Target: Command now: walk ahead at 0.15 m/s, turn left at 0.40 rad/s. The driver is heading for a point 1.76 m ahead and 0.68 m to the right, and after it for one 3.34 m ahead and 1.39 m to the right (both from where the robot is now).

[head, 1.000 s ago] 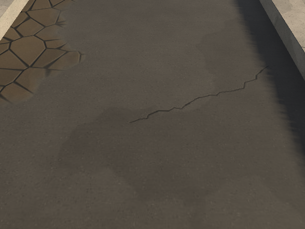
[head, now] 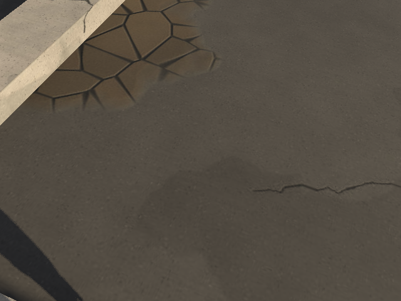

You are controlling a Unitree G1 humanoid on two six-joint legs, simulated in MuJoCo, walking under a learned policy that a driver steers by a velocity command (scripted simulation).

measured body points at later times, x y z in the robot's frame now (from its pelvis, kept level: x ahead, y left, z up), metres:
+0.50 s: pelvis +0.06 -0.05 +0.00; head +0.09 -0.08 +0.45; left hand +0.15 +0.22 -0.12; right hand +0.19 -0.34 -0.12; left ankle +0.05 +0.06 -0.67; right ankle +0.01 -0.14 -0.74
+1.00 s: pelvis +0.06 -0.01 +0.00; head +0.10 +0.01 +0.45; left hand +0.30 +0.20 -0.12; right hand +0.05 -0.31 -0.08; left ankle +0.10 +0.06 -0.74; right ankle -0.04 -0.11 -0.64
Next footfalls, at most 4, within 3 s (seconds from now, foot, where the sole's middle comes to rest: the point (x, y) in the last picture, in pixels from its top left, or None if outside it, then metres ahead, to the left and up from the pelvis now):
0.34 right None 0.05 -0.14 -0.78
0.82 left None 0.13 0.05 -0.78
1.34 right None -0.01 -0.12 -0.78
1.80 left None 0.06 0.04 -0.78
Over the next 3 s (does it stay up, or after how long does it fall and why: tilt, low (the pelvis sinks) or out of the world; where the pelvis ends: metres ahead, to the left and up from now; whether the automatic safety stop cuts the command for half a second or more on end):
stays up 0.45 -0.45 -0.16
